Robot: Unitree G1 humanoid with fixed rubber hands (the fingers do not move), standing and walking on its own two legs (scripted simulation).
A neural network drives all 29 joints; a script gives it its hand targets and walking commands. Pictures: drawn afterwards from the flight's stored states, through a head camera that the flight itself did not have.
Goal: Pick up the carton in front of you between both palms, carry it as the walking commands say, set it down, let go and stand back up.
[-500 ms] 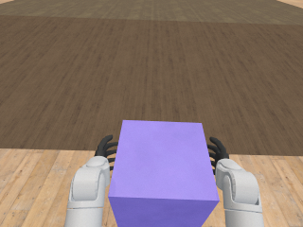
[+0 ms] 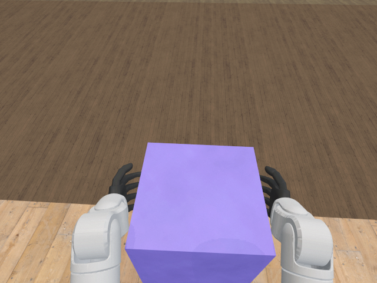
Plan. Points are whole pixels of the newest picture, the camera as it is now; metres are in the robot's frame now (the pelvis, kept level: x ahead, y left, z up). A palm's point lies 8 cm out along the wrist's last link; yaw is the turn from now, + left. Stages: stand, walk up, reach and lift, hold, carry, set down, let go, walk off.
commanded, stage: carry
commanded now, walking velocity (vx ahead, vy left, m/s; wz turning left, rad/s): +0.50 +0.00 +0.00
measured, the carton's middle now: (196, 220) +0.27 +0.01 +0.02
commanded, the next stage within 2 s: none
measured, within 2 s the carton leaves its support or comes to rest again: neither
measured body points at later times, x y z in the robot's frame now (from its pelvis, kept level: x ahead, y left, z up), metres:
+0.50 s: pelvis +0.33 +0.03 +0.00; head +0.34 +0.04 +0.45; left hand +0.61 +0.17 +0.08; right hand +0.60 -0.14 +0.09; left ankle +0.23 +0.10 -0.74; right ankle +0.46 -0.12 -0.70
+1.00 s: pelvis +0.65 -0.01 +0.00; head +0.71 -0.02 +0.44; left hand +1.05 +0.13 +0.15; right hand +1.05 -0.17 +0.15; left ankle +0.79 +0.12 -0.68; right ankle +0.56 -0.08 -0.74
